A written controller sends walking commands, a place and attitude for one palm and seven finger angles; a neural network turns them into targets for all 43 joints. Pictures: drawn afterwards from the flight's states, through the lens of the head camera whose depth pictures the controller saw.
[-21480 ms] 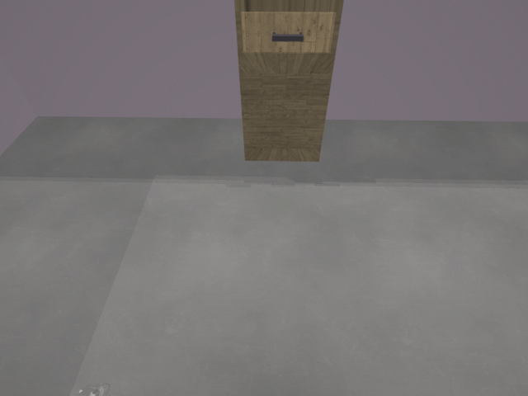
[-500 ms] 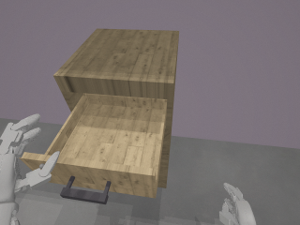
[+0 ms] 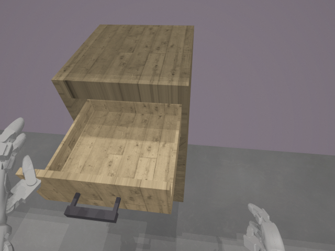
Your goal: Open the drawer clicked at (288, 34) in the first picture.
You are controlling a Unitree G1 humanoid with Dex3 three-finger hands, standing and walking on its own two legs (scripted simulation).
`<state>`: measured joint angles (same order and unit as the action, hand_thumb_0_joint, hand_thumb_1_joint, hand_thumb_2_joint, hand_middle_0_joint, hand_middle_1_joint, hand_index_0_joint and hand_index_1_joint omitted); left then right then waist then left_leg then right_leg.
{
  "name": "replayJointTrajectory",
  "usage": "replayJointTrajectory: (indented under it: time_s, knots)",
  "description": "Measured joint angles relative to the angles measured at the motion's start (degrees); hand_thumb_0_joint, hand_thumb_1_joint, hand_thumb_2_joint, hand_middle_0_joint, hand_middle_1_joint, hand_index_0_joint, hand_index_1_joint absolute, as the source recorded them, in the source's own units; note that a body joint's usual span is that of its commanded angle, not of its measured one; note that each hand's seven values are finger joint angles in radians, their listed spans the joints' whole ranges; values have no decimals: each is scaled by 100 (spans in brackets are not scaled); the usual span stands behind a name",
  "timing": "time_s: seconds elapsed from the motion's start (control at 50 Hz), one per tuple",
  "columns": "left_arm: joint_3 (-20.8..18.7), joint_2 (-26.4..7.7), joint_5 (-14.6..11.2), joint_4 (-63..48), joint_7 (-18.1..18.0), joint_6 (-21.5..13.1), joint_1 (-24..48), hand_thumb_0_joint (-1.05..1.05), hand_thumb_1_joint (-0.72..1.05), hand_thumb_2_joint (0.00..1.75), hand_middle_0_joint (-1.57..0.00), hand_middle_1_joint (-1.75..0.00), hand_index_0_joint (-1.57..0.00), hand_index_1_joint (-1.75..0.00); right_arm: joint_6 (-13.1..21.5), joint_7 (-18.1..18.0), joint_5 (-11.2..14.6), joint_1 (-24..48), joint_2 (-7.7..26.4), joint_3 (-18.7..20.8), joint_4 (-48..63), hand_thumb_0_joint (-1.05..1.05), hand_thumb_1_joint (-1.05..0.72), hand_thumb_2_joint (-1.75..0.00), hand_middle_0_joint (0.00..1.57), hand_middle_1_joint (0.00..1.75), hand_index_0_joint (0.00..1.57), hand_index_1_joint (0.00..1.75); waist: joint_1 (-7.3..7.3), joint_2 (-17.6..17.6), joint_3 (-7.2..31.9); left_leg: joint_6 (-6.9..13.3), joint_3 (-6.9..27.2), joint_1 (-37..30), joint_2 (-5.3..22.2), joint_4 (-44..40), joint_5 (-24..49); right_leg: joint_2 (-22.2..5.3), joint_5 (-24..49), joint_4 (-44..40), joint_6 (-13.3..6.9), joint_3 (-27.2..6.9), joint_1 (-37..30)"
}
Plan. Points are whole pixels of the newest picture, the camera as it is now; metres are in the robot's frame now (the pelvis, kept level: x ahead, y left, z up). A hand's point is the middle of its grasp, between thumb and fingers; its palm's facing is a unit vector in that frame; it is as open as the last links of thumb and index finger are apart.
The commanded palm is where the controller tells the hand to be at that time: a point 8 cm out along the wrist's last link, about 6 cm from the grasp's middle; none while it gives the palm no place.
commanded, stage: step back with the hand held close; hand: left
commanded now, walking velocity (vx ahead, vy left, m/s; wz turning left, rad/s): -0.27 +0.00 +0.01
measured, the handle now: (94, 206) +0.23 +0.23 -0.05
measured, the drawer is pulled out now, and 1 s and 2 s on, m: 0.29 0.29 0.29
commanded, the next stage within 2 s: stop stepping back and stand still in 1.08 s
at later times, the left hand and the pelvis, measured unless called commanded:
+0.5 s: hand (17, 217) +0.13 +0.25 +0.15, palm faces +0.41 -0.78 -0.46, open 7.4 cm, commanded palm +0.07 +0.29 +0.17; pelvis -0.05 +0.01 -0.02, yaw +1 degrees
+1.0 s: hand out of the picture +0.04 +0.20 +0.16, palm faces +0.34 -0.82 -0.47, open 7.4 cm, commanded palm -0.03 +0.26 +0.17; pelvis -0.16 -0.02 -0.01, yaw +0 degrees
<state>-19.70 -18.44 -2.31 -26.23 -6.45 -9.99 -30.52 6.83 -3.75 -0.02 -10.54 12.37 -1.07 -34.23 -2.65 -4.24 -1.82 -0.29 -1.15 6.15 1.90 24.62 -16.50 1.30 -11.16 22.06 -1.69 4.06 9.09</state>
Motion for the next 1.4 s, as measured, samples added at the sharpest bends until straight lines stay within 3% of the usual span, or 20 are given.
replayJointTrajectory:
  time_s: [0.12, 0.3, 0.42, 0.5, 0.56, 0.62, 0.68, 0.7, 0.74, 0.82, 0.88, 0.94, 1.0, 1.04, 1.12, 1.18, 1.26, 1.32, 1.34, 1.4]
  knots:
    - [-47, -58, 111, -343, -59, -152, -320, 2, 89, 90, -21, -31, -21, -30, -213, 30, 6, 87, 54, 115, 220, 1, -91, -90, 21, 30, 20, 30, 204, 168, -107, 67, -131, 412, -66, 85, 66, -66, 98, 130, 67, -131, 475]
    - [-178, -467, 121, -866, -241, -183, -804, 2, 89, 90, -22, -31, -21, -30, -272, -76, -25, -14, -42, 272, 392, 1, -91, -90, 20, 30, 20, 30, 432, 507, -192, 163, -128, 952, -225, 510, 54, -247, 39, 623, 151, -136, 1025]
    - [-310, -502, 106, -1074, -403, -241, -878, 2, 89, 90, -22, -31, -21, -30, -2, -128, -164, -159, -214, 184, 328, 1, -91, -90, 20, 30, 20, 30, 361, 699, -128, 187, -116, 1216, -313, 871, 8, -318, -329, 1301, 133, -212, 1306]
    - [-250, -299, 98, -1005, -498, -287, -717, 2, 89, 90, -22, -31, -21, -30, 175, -139, -233, -197, -275, 74, 147, 1, -91, -90, 21, 30, 20, 30, 252, 563, -53, 132, -24, 1382, -221, 1097, -14, -181, -585, 1349, 126, -231, 1110]
    - [-129, -94, 50, -973, -466, -248, -582, 2, 89, 90, -22, -30, -21, -30, 177, -69, -148, -151, -236, 25, 81, 1, -90, -90, 21, 30, 20, 30, 222, 369, -64, 68, 71, 1497, -105, 1232, -43, -56, -347, 1232, 37, -144, 1112]
    - [3, -1, 37, -899, -370, -227, -463, 2, 89, 90, -22, -30, -21, -30, 75, 8, -48, -103, -172, 54, 7, 1, -90, -90, 21, 30, 20, 30, 232, 373, -36, 78, 137, 1596, -208, 1739, -533, -100, -243, 1178, 12, -163, 1156]
    - [-24, -71, 61, -892, -310, -204, -457, 2, 89, 90, -22, -31, -21, -30, -20, 6, -32, -88, -118, 39, 6, 1, -90, -90, 21, 30, 20, 30, 301, 467, 20, 147, 110, 1215, -169, 1104, -475, -144, -102, 1103, 45, -193, 1232]
    - [-53, -129, 73, -888, -305, -220, -446, 2, 89, 90, -22, -31, -21, -30, -20, -8, -41, -80, -101, 54, 27, 1, -90, -90, 21, 30, 20, 30, 344, 482, 8, 141, 98, 1180, -147, 845, -35, -160, -65, 1109, 65, -170, 1277]
    - [-146, -271, 106, -850, -309, -248, -437, 2, 89, 90, -22, -31, -21, -30, -5, -15, -33, -47, -107, 83, 57, 1, -91, -90, 21, 30, 20, 30, 314, 581, -68, 66, 18, 1228, -172, 814, 254, -197, -104, 1161, 112, -235, 1363]
    - [-305, -446, 122, -849, -413, -229, -587, 2, 89, 90, -22, -31, -21, -30, 154, -42, -161, -93, -172, 124, 137, 1, -91, -90, 21, 30, 20, 30, 359, 541, -15, -11, 48, 1452, -88, 825, 329, -90, -957, 1742, 168, -340, 1389]
    - [-319, -435, 58, -950, -441, -224, -684, 2, 89, 90, -22, -30, -21, -30, 262, -16, -156, -95, -205, 111, 103, 1, -91, -90, 21, 30, 20, 30, 286, 518, 2, -86, 46, 1644, 9, 878, 416, -80, -825, 1355, 176, -308, 968]
    - [-163, -283, 19, -960, -329, -237, -563, 2, 89, 90, -21, -30, -21, -30, 244, 50, -59, 47, -127, 109, 8, 1, -91, -90, 21, 30, 20, 30, 240, 270, -172, -121, 158, 1786, 226, 971, 414, 146, -402, 1069, -17, -192, 944]
    - [-32, -266, 13, -961, -248, -263, -505, 2, 89, 90, -22, -31, -21, -30, 100, 100, 19, 107, -120, 191, -101, 1, -91, -90, 21, 30, 20, 30, 263, 427, -176, -92, 255, 2146, -75, 2276, -523, 11, -240, 977, -119, -227, 1064]
    - [-55, -268, 39, -930, -234, -288, -579, 2, 89, 90, -22, -31, -21, -30, -36, 72, 20, 138, -144, 190, -122, 1, -91, -90, 21, 30, 20, 30, 317, 595, -139, -110, 148, 2121, -201, 2717, -813, -107, -76, 832, -118, -297, 1106]
    - [-152, -347, 91, -869, -259, -275, -749, 1, 89, 90, -22, -31, -21, -30, -167, -13, -24, 114, -149, 132, -26, 1, -91, -90, 21, 30, 20, 30, 432, 782, -11, -19, -38, 1436, -192, 1587, -784, -199, 265, 540, -76, -342, 1229]
    - [-146, -468, 109, -987, -258, -297, -726, 2, 89, 90, -22, -31, -21, -30, -105, -33, -43, 63, -29, 207, 78, 1, -91, -90, 21, 30, 20, 30, 498, 638, -16, 62, -22, 953, 12, 322, 164, -126, 355, 680, -26, -147, 1490]
    - [-324, -638, 91, -1017, -265, -299, -695, 2, 89, 90, -22, -31, -21, -30, 47, 28, -41, 39, -191, 266, 20, 1, -91, -90, 20, 30, 20, 30, 359, 822, -140, -160, -79, 1147, -22, 550, 268, -131, -858, 1854, 173, -283, 1778]
    - [-398, -561, 45, -1127, -353, -233, -892, 2, 89, 90, -22, -31, -21, -30, 193, 64, 5, -118, -275, 169, 74, 1, -91, -90, 20, 30, 20, 30, 317, 722, -105, -221, -49, 1236, 90, 730, 242, -102, -1044, 1707, 247, -199, 1298]
    - [-402, -531, 48, -1152, -368, -227, -921, 2, 89, 90, -22, -31, -21, -30, 213, 71, 21, -163, -281, 123, 91, 1, -91, -90, 20, 30, 20, 30, 278, 689, -98, -237, -53, 1291, 127, 849, 209, -105, -742, 1367, 232, -170, 1087]
    - [-211, -313, 80, -989, -333, -226, -686, 2, 89, 90, -22, -31, -21, -30, 148, 83, 50, -154, -218, 68, -82, 1, -91, -90, 21, 30, 20, 30, 228, 457, -173, -54, 121, 1466, 146, 1450, -487, 42, -232, 1145, -101, -61, 989]
